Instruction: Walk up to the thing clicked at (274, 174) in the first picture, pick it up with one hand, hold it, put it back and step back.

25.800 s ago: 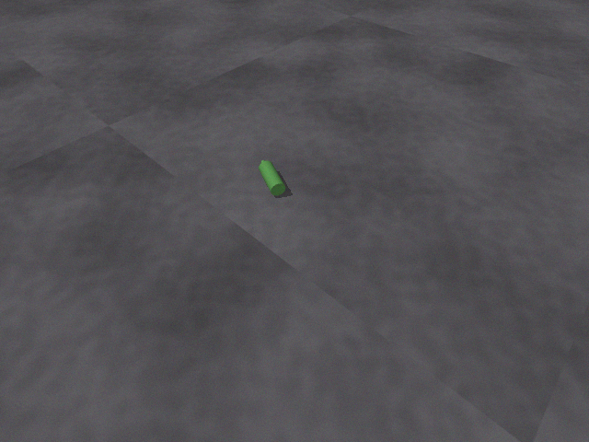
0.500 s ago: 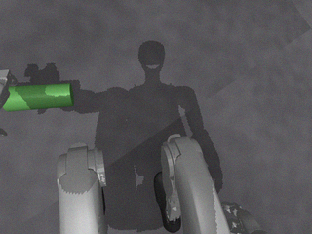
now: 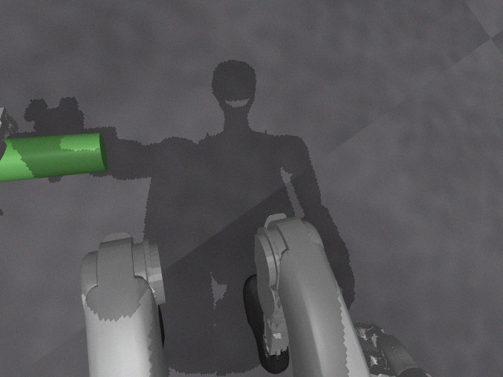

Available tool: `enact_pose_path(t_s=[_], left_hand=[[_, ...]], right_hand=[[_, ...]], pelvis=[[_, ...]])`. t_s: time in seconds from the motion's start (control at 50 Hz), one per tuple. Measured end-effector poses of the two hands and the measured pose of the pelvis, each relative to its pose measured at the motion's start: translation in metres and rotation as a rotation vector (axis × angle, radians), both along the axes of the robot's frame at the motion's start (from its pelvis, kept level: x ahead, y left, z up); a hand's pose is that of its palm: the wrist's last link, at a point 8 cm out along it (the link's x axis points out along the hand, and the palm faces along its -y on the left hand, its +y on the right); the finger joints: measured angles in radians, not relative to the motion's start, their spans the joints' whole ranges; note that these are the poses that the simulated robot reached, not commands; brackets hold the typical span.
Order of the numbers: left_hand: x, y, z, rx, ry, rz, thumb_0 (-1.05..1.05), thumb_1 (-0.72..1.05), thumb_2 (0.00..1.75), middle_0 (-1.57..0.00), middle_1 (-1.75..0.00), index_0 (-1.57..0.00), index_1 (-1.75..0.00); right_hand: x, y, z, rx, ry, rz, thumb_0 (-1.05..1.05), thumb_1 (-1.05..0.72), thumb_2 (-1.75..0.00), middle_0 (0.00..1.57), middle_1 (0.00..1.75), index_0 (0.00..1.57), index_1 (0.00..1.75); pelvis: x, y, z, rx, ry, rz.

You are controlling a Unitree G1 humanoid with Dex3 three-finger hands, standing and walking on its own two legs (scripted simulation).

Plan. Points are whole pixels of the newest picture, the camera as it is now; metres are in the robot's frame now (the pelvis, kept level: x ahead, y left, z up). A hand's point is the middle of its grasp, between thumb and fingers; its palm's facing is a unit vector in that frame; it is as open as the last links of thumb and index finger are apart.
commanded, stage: rise first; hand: left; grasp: from above
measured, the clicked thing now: (37, 157) +0.48 +0.34 -0.28
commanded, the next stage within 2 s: approach in 1.16 s
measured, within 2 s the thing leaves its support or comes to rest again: neither
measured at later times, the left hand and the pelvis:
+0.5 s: hand out of the picture +0.43 +0.36 -0.17, palm faces -0.46 -0.08 -0.88, open 14.1 cm; pelvis +0.00 +0.00 -0.01, yaw -1 degrees
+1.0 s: hand out of the picture +0.43 +0.37 -0.17, palm faces -0.47 -0.07 -0.88, open 14.1 cm; pelvis +0.00 +0.00 +0.00, yaw -1 degrees
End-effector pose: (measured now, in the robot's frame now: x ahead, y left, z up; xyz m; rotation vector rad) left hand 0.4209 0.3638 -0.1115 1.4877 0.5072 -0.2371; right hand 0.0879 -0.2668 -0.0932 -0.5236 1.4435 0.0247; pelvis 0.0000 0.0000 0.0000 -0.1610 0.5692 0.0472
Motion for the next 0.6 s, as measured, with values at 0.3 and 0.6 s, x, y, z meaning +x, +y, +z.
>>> enact_pose_path(t_s=[0.3,0.6], left_hand=[[0.009,-0.001,-0.004,0.004,0.004,0.005,0.0,-0.53,1.0,-0.08,-1.05,-0.09,-1.05],[0.016,-0.001,-0.008,0.001,0.007,0.001,0.0,-0.53,1.0,-0.08,-1.05,-0.09,-1.05]], right_hand=[[-0.012,0.002,0.002,-0.004,0.016,-0.005,0.0,-0.92,-0.9,0.2,0.3,0.2,0.3],[-0.022,0.003,0.004,-0.014,0.028,-0.001,0.0,-0.92,-0.9,0.2,0.3,0.2,0.3]], pelvis=[[-0.001,0.0,-0.002,-0.005,-0.006,-0.003],[-0.003,0.001,-0.006,-0.014,-0.018,-0.007]])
